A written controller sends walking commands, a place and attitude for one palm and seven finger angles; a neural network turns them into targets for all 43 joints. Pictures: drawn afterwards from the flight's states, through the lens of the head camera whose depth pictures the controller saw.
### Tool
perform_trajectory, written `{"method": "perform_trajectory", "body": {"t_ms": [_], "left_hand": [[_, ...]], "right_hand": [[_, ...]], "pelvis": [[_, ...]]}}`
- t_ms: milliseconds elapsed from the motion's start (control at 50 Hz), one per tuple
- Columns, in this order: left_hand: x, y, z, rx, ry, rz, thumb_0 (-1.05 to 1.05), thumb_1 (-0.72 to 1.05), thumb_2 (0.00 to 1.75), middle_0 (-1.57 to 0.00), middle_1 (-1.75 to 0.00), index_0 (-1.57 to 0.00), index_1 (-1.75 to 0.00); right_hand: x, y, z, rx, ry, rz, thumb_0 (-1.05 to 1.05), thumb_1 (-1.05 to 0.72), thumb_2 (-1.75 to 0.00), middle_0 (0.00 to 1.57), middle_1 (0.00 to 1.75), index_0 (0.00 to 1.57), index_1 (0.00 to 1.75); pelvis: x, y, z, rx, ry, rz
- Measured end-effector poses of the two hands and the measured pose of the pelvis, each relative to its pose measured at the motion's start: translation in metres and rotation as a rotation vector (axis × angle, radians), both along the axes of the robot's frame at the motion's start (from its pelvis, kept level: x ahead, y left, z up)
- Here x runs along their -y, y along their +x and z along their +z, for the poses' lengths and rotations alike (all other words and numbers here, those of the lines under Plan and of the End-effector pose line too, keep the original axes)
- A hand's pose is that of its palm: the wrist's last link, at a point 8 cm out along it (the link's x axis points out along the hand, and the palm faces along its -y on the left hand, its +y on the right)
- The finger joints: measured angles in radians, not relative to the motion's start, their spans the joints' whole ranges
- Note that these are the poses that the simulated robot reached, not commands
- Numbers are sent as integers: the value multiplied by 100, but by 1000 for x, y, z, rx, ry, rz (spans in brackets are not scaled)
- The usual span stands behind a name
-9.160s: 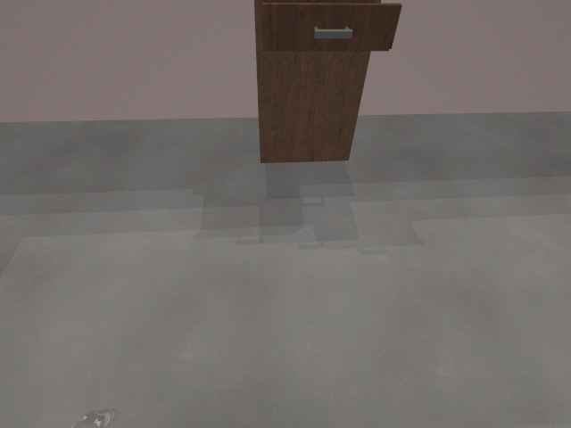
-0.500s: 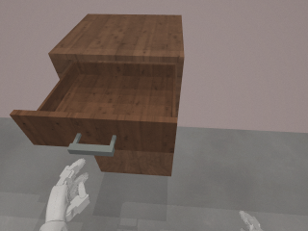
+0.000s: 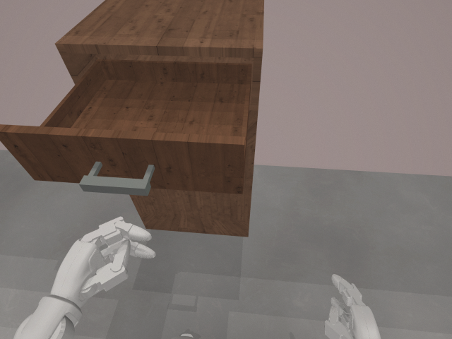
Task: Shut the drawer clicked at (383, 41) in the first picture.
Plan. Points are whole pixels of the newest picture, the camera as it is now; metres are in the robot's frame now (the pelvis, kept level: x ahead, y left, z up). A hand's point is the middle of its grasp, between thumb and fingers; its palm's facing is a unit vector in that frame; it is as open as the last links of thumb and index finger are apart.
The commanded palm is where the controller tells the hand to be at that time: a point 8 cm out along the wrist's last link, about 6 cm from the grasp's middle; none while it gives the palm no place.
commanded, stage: raise the hand and make a fist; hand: left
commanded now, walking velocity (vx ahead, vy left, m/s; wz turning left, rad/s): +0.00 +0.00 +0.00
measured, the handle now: (119, 176) +0.38 +0.22 +0.09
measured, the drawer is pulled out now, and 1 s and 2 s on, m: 0.29 0.29 0.29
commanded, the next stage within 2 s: bring the fist close to the handle in 1.18 s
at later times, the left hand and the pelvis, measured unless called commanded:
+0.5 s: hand (81, 260) +0.20 +0.19 +0.15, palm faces -0.03 -1.00 -0.07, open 3.1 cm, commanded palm +0.15 +0.24 +0.15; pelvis +0.03 +0.04 +0.02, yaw +0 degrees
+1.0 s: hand (85, 253) +0.20 +0.18 +0.17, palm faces -0.05 -0.99 -0.11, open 3.3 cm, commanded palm +0.16 +0.23 +0.19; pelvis +0.03 +0.02 +0.03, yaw +0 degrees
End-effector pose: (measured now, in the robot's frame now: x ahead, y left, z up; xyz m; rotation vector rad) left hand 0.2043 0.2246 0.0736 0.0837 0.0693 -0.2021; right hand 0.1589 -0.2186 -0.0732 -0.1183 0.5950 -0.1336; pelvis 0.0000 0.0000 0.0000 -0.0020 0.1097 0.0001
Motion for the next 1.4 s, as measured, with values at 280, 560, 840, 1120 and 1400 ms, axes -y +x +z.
{"method": "perform_trajectory", "body": {"t_ms": [280,560,840,1120,1400], "left_hand": [[-31,-35,33,20,-21,172,2,91,90,-103,-120,-103,-120],[-20,-28,86,184,-23,157,2,90,90,-131,-150,-131,-149],[-10,-31,122,211,23,146,2,90,90,-140,-160,-140,-159],[-6,-27,112,142,47,179,2,90,90,-140,-160,-140,-160],[-16,-13,99,87,35,197,2,90,90,-140,-160,-140,-160]], "right_hand": [[13,8,23,-6,-92,-36,2,-91,-90,20,30,20,30],[-70,79,68,251,25,139,2,-90,-90,21,30,20,30],[-61,55,59,172,28,155,2,-90,-90,21,30,20,30],[-6,43,56,171,-23,69,2,-90,-90,20,30,20,30],[10,63,59,211,-25,64,2,-90,-90,20,30,20,30]], "pelvis": [[-26,27,17,14,-6,-7],[-45,30,22,73,-15,-2],[-37,27,29,115,-7,1],[-10,30,32,118,3,1],[5,40,35,108,8,3]]}}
